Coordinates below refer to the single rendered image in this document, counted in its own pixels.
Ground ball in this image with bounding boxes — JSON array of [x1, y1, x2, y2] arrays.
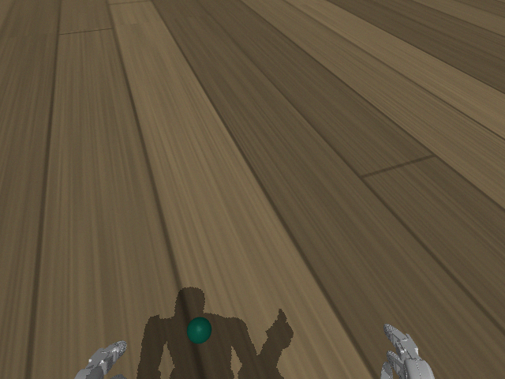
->
[[187, 317, 211, 343]]

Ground right robot hand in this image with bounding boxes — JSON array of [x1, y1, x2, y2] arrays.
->
[[380, 324, 435, 379]]

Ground left robot hand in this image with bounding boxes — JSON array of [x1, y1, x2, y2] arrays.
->
[[74, 340, 126, 379]]

